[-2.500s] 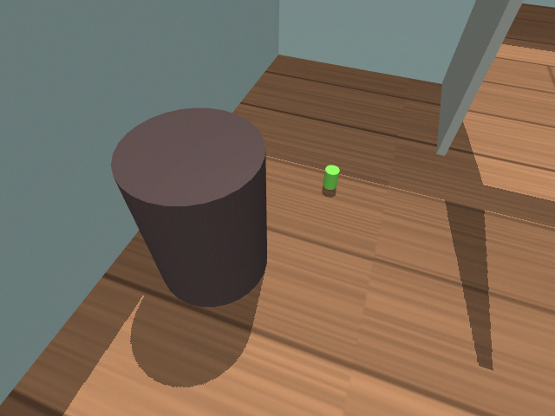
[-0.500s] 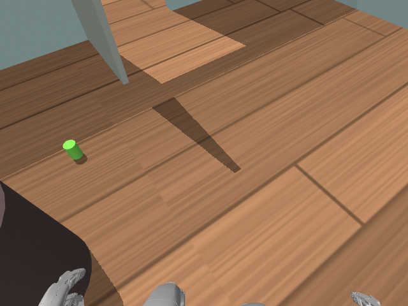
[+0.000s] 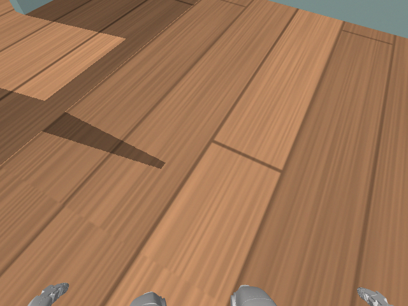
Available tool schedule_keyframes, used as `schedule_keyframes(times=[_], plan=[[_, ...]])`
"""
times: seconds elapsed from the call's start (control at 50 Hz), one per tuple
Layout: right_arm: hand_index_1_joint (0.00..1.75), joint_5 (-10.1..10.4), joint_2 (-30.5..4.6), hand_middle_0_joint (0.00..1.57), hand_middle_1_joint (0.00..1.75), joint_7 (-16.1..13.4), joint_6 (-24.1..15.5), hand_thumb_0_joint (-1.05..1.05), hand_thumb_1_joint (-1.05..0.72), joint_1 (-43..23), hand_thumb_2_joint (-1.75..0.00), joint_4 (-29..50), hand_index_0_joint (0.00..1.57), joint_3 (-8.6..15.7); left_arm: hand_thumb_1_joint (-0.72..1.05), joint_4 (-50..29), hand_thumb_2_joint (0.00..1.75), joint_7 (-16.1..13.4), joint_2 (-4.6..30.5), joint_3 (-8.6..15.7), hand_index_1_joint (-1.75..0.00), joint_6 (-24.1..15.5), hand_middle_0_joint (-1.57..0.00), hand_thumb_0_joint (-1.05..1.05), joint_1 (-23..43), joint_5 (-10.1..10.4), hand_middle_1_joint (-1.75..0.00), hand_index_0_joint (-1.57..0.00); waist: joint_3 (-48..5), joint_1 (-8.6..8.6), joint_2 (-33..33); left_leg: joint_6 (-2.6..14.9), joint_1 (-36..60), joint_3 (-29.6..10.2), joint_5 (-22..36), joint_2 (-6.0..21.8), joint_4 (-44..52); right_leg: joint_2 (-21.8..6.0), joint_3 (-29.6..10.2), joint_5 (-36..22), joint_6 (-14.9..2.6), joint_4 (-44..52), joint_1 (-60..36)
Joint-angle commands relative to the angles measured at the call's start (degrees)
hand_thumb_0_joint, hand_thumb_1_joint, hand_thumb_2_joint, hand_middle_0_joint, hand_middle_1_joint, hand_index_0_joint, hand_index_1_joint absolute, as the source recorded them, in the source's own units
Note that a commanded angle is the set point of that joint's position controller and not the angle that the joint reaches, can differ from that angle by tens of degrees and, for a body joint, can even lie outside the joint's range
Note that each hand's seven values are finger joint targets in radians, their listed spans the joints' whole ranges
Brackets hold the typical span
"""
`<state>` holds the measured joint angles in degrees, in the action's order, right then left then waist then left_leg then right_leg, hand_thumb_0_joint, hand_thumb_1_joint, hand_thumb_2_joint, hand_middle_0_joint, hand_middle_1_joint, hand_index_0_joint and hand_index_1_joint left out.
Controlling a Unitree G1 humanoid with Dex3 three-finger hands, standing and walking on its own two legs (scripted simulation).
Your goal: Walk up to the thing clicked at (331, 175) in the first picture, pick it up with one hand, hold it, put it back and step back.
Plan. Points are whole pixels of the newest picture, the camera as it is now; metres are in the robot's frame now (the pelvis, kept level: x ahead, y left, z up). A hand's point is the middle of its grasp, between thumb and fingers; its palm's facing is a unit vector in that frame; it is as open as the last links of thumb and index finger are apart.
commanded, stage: walk up
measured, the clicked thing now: out of the picture +0.55 +1.16 -0.70
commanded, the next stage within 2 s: none
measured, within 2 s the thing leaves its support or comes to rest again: neither
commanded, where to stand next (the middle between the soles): +0.06 -0.03 m, yaw -30 degrees
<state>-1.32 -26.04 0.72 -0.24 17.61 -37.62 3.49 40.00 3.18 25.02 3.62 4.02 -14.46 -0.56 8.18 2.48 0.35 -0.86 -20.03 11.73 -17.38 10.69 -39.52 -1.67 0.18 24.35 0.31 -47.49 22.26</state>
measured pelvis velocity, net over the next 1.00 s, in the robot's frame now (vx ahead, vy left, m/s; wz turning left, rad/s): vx -0.02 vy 0.00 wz -0.47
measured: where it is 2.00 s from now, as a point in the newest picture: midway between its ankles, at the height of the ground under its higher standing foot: outside the picture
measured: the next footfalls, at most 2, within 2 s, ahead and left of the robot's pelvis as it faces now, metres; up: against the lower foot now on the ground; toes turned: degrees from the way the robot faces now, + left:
right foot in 0.04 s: +0.05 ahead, -0.14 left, +0.00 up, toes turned -3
left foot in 0.40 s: +0.11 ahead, +0.10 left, +0.00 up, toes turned -14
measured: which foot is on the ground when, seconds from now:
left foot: down 0.00-0.04, up 0.06-0.38, down 0.40-0.72, up 0.74-0.96, down 0.98-1.00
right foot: up 0.00-0.02, down 0.04-0.42, up 0.44-0.68, down 0.70-1.00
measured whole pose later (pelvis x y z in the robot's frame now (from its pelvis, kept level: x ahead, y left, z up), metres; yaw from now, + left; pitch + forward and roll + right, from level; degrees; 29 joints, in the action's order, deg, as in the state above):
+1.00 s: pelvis -0.02 +0.00 -0.01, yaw -27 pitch -3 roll +1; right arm -1.0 -23.9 0.5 0.4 13.0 -49.6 2.2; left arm 48.7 -0.7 21.9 1.4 -1.3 -14.6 -1.2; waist 5.9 0.2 -0.8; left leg -0.2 -20.2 1.0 -21.3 2.2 -43.9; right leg 2.1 -6.1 20.7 0.1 -46.2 22.9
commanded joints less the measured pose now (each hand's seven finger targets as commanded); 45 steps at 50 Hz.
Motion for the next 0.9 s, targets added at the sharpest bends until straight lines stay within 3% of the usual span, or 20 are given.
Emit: schedule_keyframes(times=[0.0,0.02,0.04,0.06,0.1,0.12,0.3,0.36,0.38,0.4,0.42,0.46,0.54,0.6,0.66,0.68,0.7,0.72,0.78,0.88], plan=[[0.30,0.51,-12.27,0.20,0.30,-0.36,-0.12,0.00,-0.90,-1.72,-0.90,5.24,0.20,4.79,0.90,-1.40,0.90,-1.52,9.79,4.93,-0.30,-3.42,-0.20,0.00,-10.68,-0.63,-0.30,-0.20,-13.43,-4.65,-6.53,8.29,-0.66,-5.34,6.44,7.03,-5.54,3.88,2.47,-4.10,-2.61,17.87,-14.21],[0.30,1.12,-7.60,0.20,0.30,-0.21,0.25,0.00,-0.90,-0.22,-0.90,5.64,0.20,3.21,0.90,-1.54,0.90,-2.10,15.12,6.67,-0.30,-4.05,-0.20,0.00,-11.14,-1.42,-0.30,-0.20,-10.15,-5.97,10.22,4.71,-13.53,-2.33,-7.19,0.10,-20.40,-4.60,-16.70,1.20,-6.08,26.35,-18.02],[0.30,2.16,-6.13,0.20,0.30,-0.80,0.43,0.00,-0.90,-4.13,-0.90,7.27,0.20,2.34,0.90,-4.98,0.90,-2.46,19.95,7.04,-0.30,-4.72,-0.20,0.00,-6.71,-2.01,-0.30,-0.20,-6.31,-5.62,16.98,0.51,-23.85,-6.30,-18.69,-8.25,-25.18,-15.64,-39.01,0.33,-14.49,30.40,-12.86],[0.30,1.90,-10.09,0.20,0.30,-1.88,0.27,0.00,-0.90,-6.74,-0.90,6.59,0.20,3.48,0.90,-5.27,0.90,-2.59,20.51,7.11,-0.30,-4.23,-0.20,0.00,-5.14,-1.65,-0.30,-0.20,-4.98,-6.21,12.22,0.49,-19.53,-12.49,-20.33,-5.07,-27.77,-18.56,-40.84,1.25,-18.47,30.97,-5.53],[0.30,2.41,-10.21,0.20,0.30,-1.49,0.07,0.00,-0.90,-2.43,-0.90,1.69,0.20,3.46,0.90,-4.79,0.90,-3.50,14.44,5.17,-0.30,-4.54,-0.20,0.00,-0.56,-0.26,-0.30,-0.20,-5.19,-2.49,6.96,0.99,-18.72,-14.16,-12.32,-4.27,-25.47,-9.46,-26.11,-5.34,-12.99,23.96,-9.50],[0.30,2.17,-9.85,0.20,0.30,-1.53,-0.21,0.00,-0.90,-0.60,-0.90,0.21,0.20,3.06,0.90,-4.84,0.90,-3.81,13.97,5.18,-0.30,-4.77,-0.20,0.00,-0.19,-0.74,-0.30,-0.20,-6.96,-1.99,10.46,1.15,-17.29,-12.31,-10.59,-4.88,-23.64,-7.80,-23.35,-8.95,-11.93,21.76,-10.05],[0.30,0.50,-8.32,0.20,0.30,-1.45,-1.32,0.00,-0.90,-1.83,-0.90,-1.29,0.20,2.67,0.90,-4.20,0.90,-4.85,12.82,4.30,-0.30,-5.72,-0.20,0.00,-3.54,-0.67,-0.30,-0.20,-9.61,-3.12,8.96,2.84,-7.46,-12.77,-9.65,-9.31,-11.62,-7.78,-26.84,-31.21,-13.92,13.18,-6.07],[0.30,-0.06,-7.42,0.20,0.30,-1.65,-2.28,0.00,-0.90,3.28,-0.90,-3.12,0.20,3.22,0.90,-5.34,0.90,-4.78,10.98,3.15,-0.30,-4.88,-0.20,0.00,0.48,0.34,-0.30,-0.20,-10.82,0.80,6.44,4.04,7.89,-12.17,0.80,-10.75,5.19,-3.80,-21.50,-31.47,-9.53,5.76,3.52],[0.30,-1.11,-10.41,0.20,0.30,-1.91,-2.66,0.00,-0.90,4.47,-0.90,-2.94,0.20,4.12,0.90,-6.02,0.90,-4.80,7.88,2.30,-0.30,-4.79,-0.20,0.00,0.39,0.78,-0.30,-0.20,-11.25,1.14,-0.98,5.67,11.38,-22.93,0.28,-3.55,11.68,0.64,-18.11,-22.31,-5.17,-1.32,8.31],[0.30,-0.67,-15.63,0.20,0.30,-1.86,-2.74,0.00,-0.90,0.94,-0.90,-1.78,0.20,5.31,0.90,-5.44,0.90,-5.03,5.85,1.58,-0.30,-4.58,-0.20,0.00,-2.39,0.80,-0.30,-0.20,-9.97,-0.47,-13.90,11.58,12.99,-41.36,0.15,10.66,18.85,11.03,-8.81,3.40,-1.71,-11.36,16.03],[0.30,0.12,-17.30,0.20,0.30,-1.21,-2.77,0.00,-0.90,-0.71,-0.90,-1.40,0.20,6.08,0.90,-3.82,0.90,-6.00,11.78,2.86,-0.30,-4.56,-0.20,0.00,-1.91,-0.09,-0.30,-0.20,-9.80,0.14,-11.43,17.58,8.92,-46.58,2.87,17.62,18.89,7.08,-9.91,10.32,-0.62,-19.63,13.16],[0.30,0.06,-13.03,0.20,0.30,-1.59,-2.97,0.00,-0.90,-1.78,-0.90,-1.65,0.20,4.89,0.90,-1.54,0.90,-5.37,12.17,3.72,-0.30,-4.72,-0.20,0.00,-1.62,-0.10,-0.30,-0.20,-5.93,-1.16,-4.49,15.24,7.42,-35.14,8.44,10.79,15.81,5.20,-9.93,6.67,-0.54,-23.26,13.50],[0.30,-0.72,-12.49,0.20,0.30,-1.10,-2.74,0.00,-0.90,-2.38,-0.90,-1.60,0.20,4.04,0.90,0.10,0.90,-3.11,9.55,3.39,-0.30,-5.34,-0.20,0.00,-1.69,0.31,-0.30,-0.20,-6.66,-0.42,-11.03,13.29,7.80,-21.45,10.65,4.33,12.61,3.10,-4.04,4.48,-0.47,-10.85,8.73],[0.30,-0.92,-13.35,0.20,0.30,-0.51,-1.99,0.00,-0.90,-1.75,-0.90,-0.91,0.20,4.00,0.90,0.58,0.90,-2.79,8.73,3.12,-0.30,-6.03,-0.20,0.00,-1.98,0.02,-0.30,-0.20,-8.96,-0.29,-12.96,13.23,6.34,-19.59,10.95,5.45,10.18,3.59,0.37,5.72,-0.65,-0.21,1.10],[0.30,-0.18,-11.06,0.20,0.30,-0.14,-0.30,0.00,-0.90,-4.19,-0.90,-0.32,0.20,2.96,0.90,4.30,0.90,-3.95,8.58,3.57,-0.30,-6.97,-0.20,0.00,-7.59,-0.69,-0.30,-0.20,-10.03,-4.01,-9.37,9.59,-1.46,-14.15,8.75,2.80,-0.75,6.08,2.59,-6.98,-1.71,16.68,-12.54],[0.30,0.09,-7.65,0.20,0.30,-0.27,-0.10,0.00,-0.90,-2.30,-0.90,-0.22,0.20,1.87,0.90,4.34,0.90,-4.44,11.58,4.70,-0.30,-7.47,-0.20,0.00,-8.19,-1.16,-0.30,-0.20,-10.37,-4.36,-2.19,6.68,-8.32,-12.06,3.62,0.27,-8.76,3.15,-6.10,-5.36,-3.21,18.99,-18.52],[0.30,0.55,-4.01,0.20,0.30,-0.21,0.01,0.00,-0.90,-4.58,-0.90,1.45,0.20,0.63,0.90,2.53,0.90,-4.97,16.09,5.28,-0.30,-8.10,-0.20,0.00,-6.00,-1.70,-0.30,-0.20,-8.03,-4.21,10.66,1.86,-19.32,-8.35,-10.06,-6.97,-17.33,-13.03,-34.02,-5.51,-9.61,24.85,-16.14],[0.30,0.30,-8.90,0.20,0.30,-1.32,0.49,0.00,-0.90,-7.15,-0.90,0.57,0.20,2.18,0.90,1.93,0.90,-5.02,18.71,5.28,-0.30,-7.87,-0.20,0.00,-3.74,-1.52,-0.30,-0.20,-6.55,-4.55,7.59,1.90,-12.29,-14.56,-19.09,-4.91,-20.96,-19.39,-39.83,-8.55,-17.71,24.26,-4.45],[0.30,1.05,-8.54,0.20,0.30,-0.94,0.06,0.00,-0.90,-4.74,-0.90,-3.48,0.20,2.01,0.90,2.75,0.90,-5.33,13.48,3.39,-0.30,-8.15,-0.20,0.00,-0.54,-0.76,-0.30,-0.20,-5.22,-1.99,4.37,2.40,-11.76,-14.55,-13.48,-4.03,-16.25,-10.44,-26.41,-14.33,-12.41,19.63,-6.85],[0.30,0.40,-8.72,0.20,0.30,-0.68,-0.24,0.00,-0.90,-2.20,-0.90,-7.19,0.20,2.18,0.90,3.20,0.90,-5.05,13.45,2.99,-0.30,-7.89,-0.20,0.00,0.62,-0.79,-0.30,-0.20,-7.17,-1.64,9.54,2.20,-3.36,-12.06,-9.83,-6.56,-10.06,-8.17,-24.43,-12.27,-11.56,19.43,-1.46]])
